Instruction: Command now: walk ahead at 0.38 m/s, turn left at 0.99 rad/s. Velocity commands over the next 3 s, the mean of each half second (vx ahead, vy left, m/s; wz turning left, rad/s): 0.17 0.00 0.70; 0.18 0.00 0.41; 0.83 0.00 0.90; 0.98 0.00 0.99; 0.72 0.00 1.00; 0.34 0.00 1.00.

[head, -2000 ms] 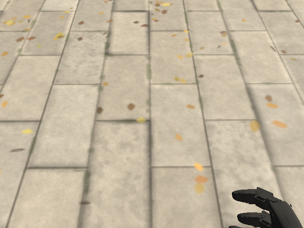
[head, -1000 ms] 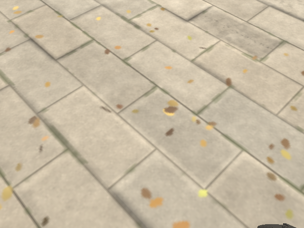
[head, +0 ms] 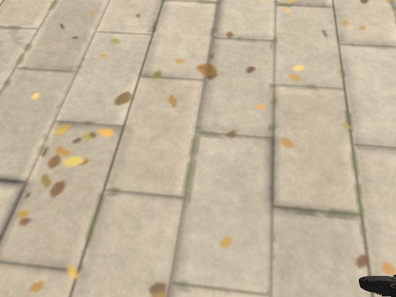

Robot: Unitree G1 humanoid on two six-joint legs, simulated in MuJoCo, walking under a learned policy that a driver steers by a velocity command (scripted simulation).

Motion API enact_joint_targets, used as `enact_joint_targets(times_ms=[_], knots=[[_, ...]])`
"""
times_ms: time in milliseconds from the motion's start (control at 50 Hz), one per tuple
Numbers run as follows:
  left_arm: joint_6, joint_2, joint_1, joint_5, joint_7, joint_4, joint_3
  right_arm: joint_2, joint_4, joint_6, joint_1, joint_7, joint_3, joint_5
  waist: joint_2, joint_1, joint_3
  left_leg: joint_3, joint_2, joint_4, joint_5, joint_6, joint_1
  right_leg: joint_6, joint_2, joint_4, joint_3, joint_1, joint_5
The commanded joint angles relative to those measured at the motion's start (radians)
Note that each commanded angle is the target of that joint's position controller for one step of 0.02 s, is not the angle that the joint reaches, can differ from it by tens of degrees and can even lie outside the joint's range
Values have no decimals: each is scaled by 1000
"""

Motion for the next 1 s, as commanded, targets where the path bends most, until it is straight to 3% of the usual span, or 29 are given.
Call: enact_joint_targets(times_ms=[20, 60, 100, 160, 240, 300, 320, 340, 360, 380, 400, 440, 480, 520, 580, 640, 660, 680, 700, 720, 780, 800, 840, 860, 900, 940, 960, 980, 1000], knots=[[-33, 222, -49, -1, 15, -169, 53, -174, -100, -29, 76, -17, -75, 30, -200, -55, -322, -691, 361, -339, 347, 227, 692, -9, -26, 116, 166, -556, -3], [1, 230, -32, 12, 20, -162, 67, -154, -106, -32, 28, -23, -72, 22, -176, 5, -199, -575, 305, -365, 536, 197, 403, 15, -47, 6, 156, -443, 11], [13, 182, -79, 25, 25, -183, 62, -127, -80, -25, 35, -40, -70, 31, -151, 8, -167, -479, 230, -343, 638, 157, 245, 33, -47, -179, 135, -380, 40], [20, 103, -177, 27, 23, -217, 41, -143, -61, 19, 42, -78, -84, 40, -80, -14, -235, -402, 110, -264, 667, 67, 162, 40, 47, -476, 85, -264, 247], [29, 112, -257, 9, 2, -223, 49, -98, -45, 57, 80, -99, -74, 44, 40, -68, -283, -427, 92, -201, 366, -34, 175, 31, 90, -715, 87, -143, 473], [19, 133, -252, 14, -4, -219, 66, -43, -47, 49, 74, -96, -54, 26, 97, -48, -236, -510, 125, -95, 205, -51, 257, -12, 45, -881, 137, -104, 524], [11, 141, -239, 23, -3, -215, 71, -17, -46, 43, 86, -90, -45, 22, 67, -42, -238, -484, 100, -2, 114, -79, 257, -47, -3, -958, 140, -26, 638], [10, 173, -231, 41, 3, -229, 71, 42, -45, 36, 156, -85, -26, 6, -97, -75, -291, -390, 20, 229, -294, -129, 145, -139, -191, -924, 304, 153, 988], [22, 191, -165, 71, 5, -214, 75, -6, -47, 33, 265, -77, -32, 30, -331, -117, -356, -315, -59, 421, -599, -197, -31, -371, -430, -936, 622, 295, 1168], [32, 187, -179, 43, 3, -221, 85, -104, -18, 34, 286, -73, -54, 27, -287, -103, -390, -301, 18, 573, -529, -245, -69, -422, -454, -960, 751, 265, 919], [42, 134, -191, 33, 3, -234, 71, -152, -2, 53, 194, -76, -68, 28, -175, -58, -334, -279, 42, 650, -462, -265, -70, -373, -364, -954, 619, 203, 733], [69, 114, -231, 23, 3, -236, 54, -110, -6, 86, 132, -90, -60, 20, -99, -62, -237, -248, 58, 669, -362, -279, -50, -293, -256, -994, 467, 38, 470], [87, 117, -273, 30, 2, -229, 52, -42, -7, 84, 136, -82, -39, 21, -142, -90, -184, -162, 74, 512, -310, -275, 47, -239, -151, -1044, 325, -90, 364], [99, 108, -265, 26, 0, -217, 56, 1, 5, 71, 142, -79, -23, 18, -201, -78, -208, -100, 93, 314, -325, -276, 130, -239, -111, -1057, 258, -78, 355], [107, 122, -199, 14, 1, -187, 68, -2, 13, 60, 113, -71, -19, 15, -256, -34, -226, -106, 132, 88, -286, -251, 198, -282, -159, -1055, 307, -10, 305], [115, 121, -178, 1, 6, -168, 66, -3, 54, 56, 174, -58, -26, 13, -239, -64, -210, -76, 119, -170, -109, -192, 342, -255, -159, -1043, 306, -80, 173], [112, 109, -142, -1, 6, -152, 62, -6, 55, 54, 171, -55, -26, 2, -215, -63, -196, -86, 125, -220, -79, -163, 395, -211, -137, -1032, 282, -133, 110], [104, 93, -129, 8, 2, -148, 57, -39, 40, 51, 163, -56, -28, -16, -140, -56, -185, -182, 213, -245, -73, -121, 441, -155, -107, -971, 234, -209, 66], [93, 67, -159, 19, 1, -178, 55, -95, 54, 48, 151, -56, -43, -23, 84, -27, -159, -320, 310, -296, -172, -43, 296, -88, 7, -871, 59, -188, 94], [85, 97, -229, 26, 8, -187, 66, -69, 24, 40, 94, -54, -36, -21, 120, -51, -100, -414, 354, -379, -219, -3, 186, -53, 27, -809, 27, -146, 157], [80, 102, -241, 27, 18, -186, 84, -128, 8, 28, 65, -73, -63, 13, 131, -58, -71, -460, 339, -335, -30, -1, 229, -47, 53, -715, 25, -177, 184], [76, 95, -248, 23, 10, -194, 84, -120, 16, 28, 119, -81, -67, 21, 135, -83, -114, -509, 345, -354, -136, 24, 296, -49, 64, -645, 25, -226, 87], [53, 93, -265, -20, -16, -211, 90, -117, 36, 16, 213, -80, -71, 34, 132, -107, -96, -662, 377, -434, -545, 69, 368, -79, 45, -564, 76, -349, -15], [37, 95, -277, -37, -25, -215, 91, -113, 37, 8, 215, -78, -70, 40, 133, -101, -68, -698, 383, -455, -587, 74, 380, -92, 36, -599, 88, -372, -29], [5, 90, -275, -42, -35, -212, 92, -99, 20, 4, 170, -75, -68, 49, 122, -69, -56, -671, 336, -450, -504, 44, 332, -97, 38, -759, 85, -244, -6], [-15, 96, -151, -39, -38, -157, 108, -82, -23, 15, 64, -74, -64, 57, 96, 23, -85, -570, 229, -381, -417, -13, 154, -99, 43, -1007, 38, 93, 259], [-12, 128, -41, -37, -33, -114, 125, -45, -45, 12, 37, -74, -57, 50, 49, 66, -130, -499, 177, -257, -398, -58, -13, -97, -5, -1009, 52, 333, 309], [-6, 171, 103, -27, -24, -92, 135, 39, -55, 4, 53, -67, -34, 46, -128, 106, -227, -349, 88, 73, -425, -117, -179, -130, -184, -1032, 241, 558, 135], [-7, 237, 94, 12, -32, -102, 141, 29, -115, -15, 53, -64, -34, 71, -283, 71, -172, -314, 90, 250, -379, -131, -426, -234, -399, -1122, 611, 522, -181]])
Next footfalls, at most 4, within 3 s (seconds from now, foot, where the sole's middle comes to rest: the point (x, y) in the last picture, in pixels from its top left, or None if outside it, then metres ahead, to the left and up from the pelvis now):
0.32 right None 0.38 -0.13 -0.74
0.68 left None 0.20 0.05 -0.74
0.96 right None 0.33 -0.16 -0.74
1.42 left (139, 272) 0.47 0.28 -0.74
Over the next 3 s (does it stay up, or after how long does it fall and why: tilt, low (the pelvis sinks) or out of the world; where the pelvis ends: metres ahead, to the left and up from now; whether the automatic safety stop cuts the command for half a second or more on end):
stays up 0.57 1.24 0.04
